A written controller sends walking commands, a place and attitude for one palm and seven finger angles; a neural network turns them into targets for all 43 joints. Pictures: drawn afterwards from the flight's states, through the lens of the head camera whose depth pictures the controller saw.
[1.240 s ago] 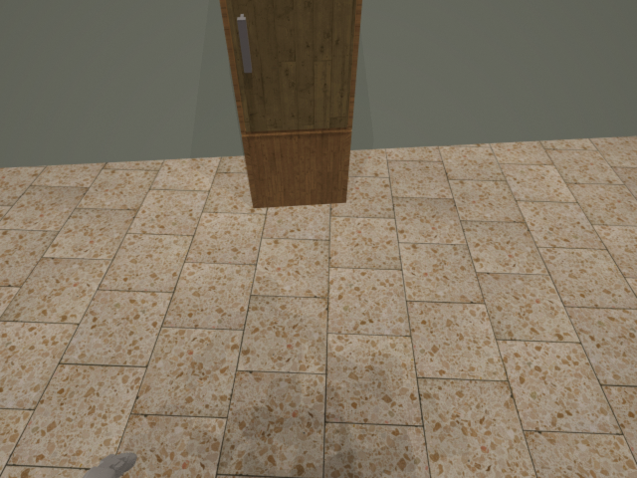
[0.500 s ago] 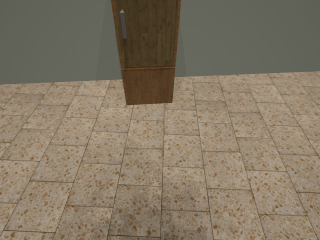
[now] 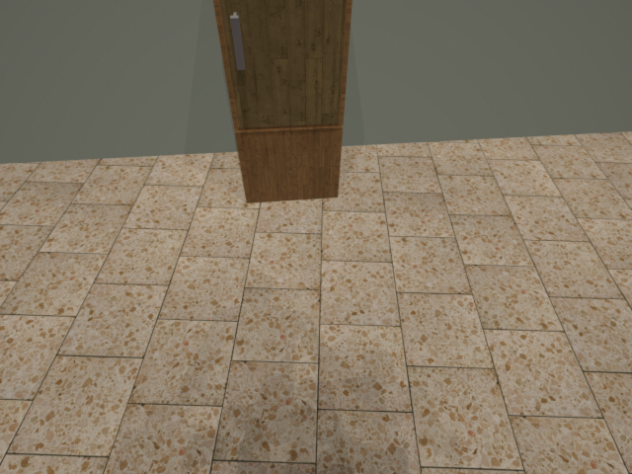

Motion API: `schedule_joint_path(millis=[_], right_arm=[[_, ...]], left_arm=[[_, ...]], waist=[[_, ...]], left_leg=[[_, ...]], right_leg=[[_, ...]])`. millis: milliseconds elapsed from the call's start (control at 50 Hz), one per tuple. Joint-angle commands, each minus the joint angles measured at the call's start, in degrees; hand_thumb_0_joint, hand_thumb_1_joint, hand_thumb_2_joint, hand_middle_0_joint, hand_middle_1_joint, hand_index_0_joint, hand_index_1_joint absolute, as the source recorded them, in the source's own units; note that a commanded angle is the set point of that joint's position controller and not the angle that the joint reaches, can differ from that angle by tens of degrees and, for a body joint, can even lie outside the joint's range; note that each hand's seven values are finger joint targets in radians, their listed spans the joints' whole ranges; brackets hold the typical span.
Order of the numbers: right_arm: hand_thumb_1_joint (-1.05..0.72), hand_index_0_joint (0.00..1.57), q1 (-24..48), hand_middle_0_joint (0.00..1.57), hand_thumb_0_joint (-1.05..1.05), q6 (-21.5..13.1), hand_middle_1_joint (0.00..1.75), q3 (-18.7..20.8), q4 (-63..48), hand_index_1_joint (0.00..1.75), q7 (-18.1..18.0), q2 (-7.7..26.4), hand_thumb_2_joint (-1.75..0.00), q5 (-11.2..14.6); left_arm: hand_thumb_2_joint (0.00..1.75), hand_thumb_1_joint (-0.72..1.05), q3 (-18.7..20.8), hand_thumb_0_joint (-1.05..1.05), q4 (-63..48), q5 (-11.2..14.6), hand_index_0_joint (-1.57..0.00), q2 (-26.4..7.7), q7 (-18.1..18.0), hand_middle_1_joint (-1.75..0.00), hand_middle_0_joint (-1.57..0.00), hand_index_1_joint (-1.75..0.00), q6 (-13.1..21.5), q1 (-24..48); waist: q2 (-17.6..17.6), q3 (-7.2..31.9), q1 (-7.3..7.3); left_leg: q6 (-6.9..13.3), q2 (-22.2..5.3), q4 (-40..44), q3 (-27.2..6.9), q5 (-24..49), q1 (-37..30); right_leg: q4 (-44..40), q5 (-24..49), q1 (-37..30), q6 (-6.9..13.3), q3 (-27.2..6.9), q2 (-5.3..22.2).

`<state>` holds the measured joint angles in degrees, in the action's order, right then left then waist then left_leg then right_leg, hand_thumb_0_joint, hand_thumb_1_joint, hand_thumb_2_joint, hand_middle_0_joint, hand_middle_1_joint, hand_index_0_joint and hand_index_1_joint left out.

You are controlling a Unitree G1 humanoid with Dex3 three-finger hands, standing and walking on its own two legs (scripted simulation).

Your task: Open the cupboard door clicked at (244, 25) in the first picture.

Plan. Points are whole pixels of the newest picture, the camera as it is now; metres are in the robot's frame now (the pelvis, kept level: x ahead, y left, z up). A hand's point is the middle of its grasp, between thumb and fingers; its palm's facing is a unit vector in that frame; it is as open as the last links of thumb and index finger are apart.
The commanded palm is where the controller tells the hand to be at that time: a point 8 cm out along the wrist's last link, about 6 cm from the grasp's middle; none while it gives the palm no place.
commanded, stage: look at it before walking up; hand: left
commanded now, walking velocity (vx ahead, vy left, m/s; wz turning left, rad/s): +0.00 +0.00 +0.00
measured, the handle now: (238, 41) +1.35 +0.32 -0.02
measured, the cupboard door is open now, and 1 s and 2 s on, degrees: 0 0 0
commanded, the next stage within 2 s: walk to a spot facing it in 0.40 s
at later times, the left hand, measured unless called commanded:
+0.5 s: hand out of the picture +0.09 +0.24 -0.15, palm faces -0.05 -0.94 -0.34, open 7.4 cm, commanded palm none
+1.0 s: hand out of the picture +0.14 +0.20 -0.19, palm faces -0.05 -0.99 -0.14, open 7.4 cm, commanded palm none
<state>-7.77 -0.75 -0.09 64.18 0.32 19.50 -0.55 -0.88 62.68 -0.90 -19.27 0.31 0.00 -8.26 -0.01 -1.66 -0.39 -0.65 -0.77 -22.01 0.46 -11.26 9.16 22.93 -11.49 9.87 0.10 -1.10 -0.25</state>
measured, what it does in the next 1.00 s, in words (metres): walks ahead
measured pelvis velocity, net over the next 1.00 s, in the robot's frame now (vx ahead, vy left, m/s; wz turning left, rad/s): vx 0.13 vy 0.02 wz -0.01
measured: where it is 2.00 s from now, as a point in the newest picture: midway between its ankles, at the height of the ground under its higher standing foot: (320, 381)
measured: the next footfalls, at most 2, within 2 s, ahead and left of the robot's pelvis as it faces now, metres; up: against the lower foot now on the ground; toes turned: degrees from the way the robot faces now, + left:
right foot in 1.18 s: +0.37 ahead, -0.12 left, +0.00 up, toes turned -10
left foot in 1.60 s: +0.49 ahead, +0.13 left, +0.00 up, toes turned +15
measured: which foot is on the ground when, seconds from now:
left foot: down 0.00-1.00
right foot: down 0.00-0.80, up 0.82-1.00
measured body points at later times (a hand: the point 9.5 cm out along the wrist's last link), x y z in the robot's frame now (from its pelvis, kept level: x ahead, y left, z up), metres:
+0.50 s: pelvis +0.01 +0.00 +0.00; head +0.02 +0.00 +0.45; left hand +0.10 +0.29 -0.13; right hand +0.09 -0.30 -0.13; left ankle +0.01 +0.13 -0.74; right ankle +0.01 -0.12 -0.74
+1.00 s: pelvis +0.13 +0.02 -0.01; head +0.15 +0.04 +0.44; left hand +0.14 +0.25 -0.17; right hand +0.01 -0.18 -0.14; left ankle +0.01 +0.12 -0.74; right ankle +0.15 -0.11 -0.68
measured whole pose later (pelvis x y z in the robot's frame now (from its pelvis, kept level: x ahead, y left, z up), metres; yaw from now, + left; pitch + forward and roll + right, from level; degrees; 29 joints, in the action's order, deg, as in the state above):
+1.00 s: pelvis +0.13 +0.02 -0.01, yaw -1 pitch +0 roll -1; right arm -27.8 -4.4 0.0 67.0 -1.2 6.7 -1.3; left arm 1.6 62.1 -1.5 -11.3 1.7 -0.5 -15.6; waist 1.5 -2.7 -2.4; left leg 1.1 -1.3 -20.0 3.8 -21.1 -1.0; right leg 57.9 -21.0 29.6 0.2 4.3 3.7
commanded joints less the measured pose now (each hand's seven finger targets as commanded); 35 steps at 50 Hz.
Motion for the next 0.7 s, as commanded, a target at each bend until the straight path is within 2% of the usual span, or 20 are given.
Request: schedule_joint_path(millis=[0, 400, 480, 500, 520, 540, 580, 620, 640, 660, 680], right_arm=[[-0.90, 0.20, 2.7, 0.20, 0.00, -1.2, 0.30, 2.4, -3.8, 0.30, -1.0, 11.7, -0.90, 0.1], [-0.90, 0.20, 3.6, 0.20, 0.00, -1.3, 0.30, 2.2, -4.0, 0.30, -1.1, 11.9, -0.90, 0.1], [-0.90, 0.20, 3.8, 0.20, 0.00, -1.2, 0.30, 2.2, -4.0, 0.30, -1.2, 11.9, -0.90, 0.1], [-0.90, 0.20, 2.2, 0.20, 0.00, -0.7, 0.30, 1.1, -3.0, 0.30, -1.0, 7.3, -0.90, -0.1], [-0.90, 0.20, 0.0, 0.20, 0.00, -0.1, 0.30, 0.4, -2.4, 0.30, -0.7, 4.2, -0.90, -0.4], [-0.90, 0.20, -1.2, 0.20, 0.00, 0.3, 0.30, 0.4, -2.3, 0.30, -0.5, 3.9, -0.90, -0.5], [-0.90, 0.20, -1.7, 0.20, 0.00, 0.6, 0.30, 0.8, -2.5, 0.30, -0.3, 3.9, -0.90, -0.9], [-0.90, 0.20, -2.6, 0.20, 0.00, 0.6, 0.30, 0.9, -3.2, 0.30, -0.2, 3.2, -0.90, -1.0], [-0.90, 0.20, -3.0, 0.20, 0.00, 0.5, 0.30, 1.0, -3.7, 0.30, -0.2, 2.6, -0.90, -0.9], [-0.90, 0.20, -3.6, 0.20, 0.00, 0.2, 0.30, 1.2, -4.1, 0.30, -0.2, 2.1, -0.90, -0.9], [-0.90, 0.20, -4.1, 0.20, 0.00, -0.3, 0.30, 1.3, -4.3, 0.30, -0.2, 1.6, -0.90, -0.8]], left_arm=[[0.90, 0.90, 2.6, 0.00, -3.8, 0.2, -0.20, -12.1, -0.9, -0.30, -0.20, -0.30, 1.5, 2.3], [0.90, 0.90, 2.7, 0.00, -3.9, 0.3, -0.20, -12.4, -1.0, -0.30, -0.20, -0.30, 1.7, 2.7], [0.90, 0.90, 2.7, 0.00, -3.9, 0.3, -0.20, -12.3, -1.0, -0.30, -0.20, -0.30, 1.7, 2.8], [0.90, 0.90, 1.8, 0.00, -2.8, 0.4, -0.20, -7.9, -1.2, -0.30, -0.20, -0.30, 1.2, 0.6], [0.90, 0.90, 1.2, 0.00, -2.1, 0.3, -0.20, -5.1, -1.2, -0.30, -0.20, -0.30, 0.5, -1.6], [0.90, 0.90, 1.3, 0.00, -1.9, 0.0, -0.20, -5.1, -1.0, -0.30, -0.20, -0.30, 0.1, -3.1], [0.90, 0.90, 1.9, 0.00, -2.1, -0.3, -0.20, -6.2, -0.5, -0.30, -0.20, -0.30, -0.3, -4.6], [0.90, 0.90, 2.7, 0.00, -2.5, -0.4, -0.20, -7.3, -0.2, -0.30, -0.20, -0.30, -0.3, -6.6], [0.90, 0.90, 3.2, 0.00, -2.5, -0.4, -0.20, -7.8, -0.2, -0.30, -0.20, -0.30, -0.2, -8.2], [0.90, 0.90, 3.6, 0.00, -2.7, -0.3, -0.20, -7.9, -0.3, -0.30, -0.20, -0.30, 0.1, -9.0], [0.90, 0.90, 3.9, 0.00, -3.0, -0.2, -0.20, -7.6, -0.4, -0.30, -0.20, -0.30, 0.5, -9.4]], waist=[[0.6, 3.1, 0.33], [0.6, 4.9, 0.24], [0.3, 4.1, 0.35], [0.5, 4.8, 0.43], [1.3, 4.4, 0.48], [1.3, 3.3, 0.86], [3.8, -1.8, 1.22], [7.2, -4.6, 1.75], [9.1, -5.0, 1.97], [9.6, -5.4, 1.85], [8.8, -6.0, 1.46]], left_leg=[[2.1, -6.1, 3.8, -5.6, 4.3, -1.3], [1.9, -6.4, 3.4, -5.0, 9.6, -3.7], [1.8, -6.4, 3.8, -5.0, 9.3, -3.6], [1.3, -6.3, 3.4, -4.1, 6.3, -3.7], [0.8, -5.6, 2.7, -3.4, 0.7, -3.0], [1.0, -4.9, 1.7, -3.2, -6.2, -1.4], [1.2, -3.3, 0.3, -2.4, -16.4, 4.0], [1.0, -1.3, -4.9, -0.3, -17.9, 9.1], [1.0, -0.7, -8.7, 1.1, -17.2, 11.0], [1.0, -0.9, -11.5, 2.2, -15.2, 12.1], [1.1, -1.5, -12.0, 2.4, -13.7, 11.9]], right_leg=[[-4.6, 4.2, 0.3, 1.8, -6.3, 6.9], [-4.1, 11.5, -2.2, 1.9, -6.0, 7.1], [-4.3, 11.3, -1.9, 1.8, -6.0, 7.0], [-4.6, 7.5, -2.3, 1.1, -5.5, 7.0], [-4.4, -0.4, -1.7, 0.9, -5.6, 6.6], [-5.0, -9.3, -0.6, 1.1, -6.6, 6.4], [-7.2, -21.2, 2.4, 2.2, -9.4, 6.8], [-9.5, -26.9, 2.4, 4.2, -13.5, 8.7], [-11.1, -29.2, 1.5, 5.6, -15.9, 10.7], [-12.2, -29.2, 1.2, 7.1, -18.1, 12.8], [-12.0, -26.6, 1.5, 8.2, -18.8, 13.8]])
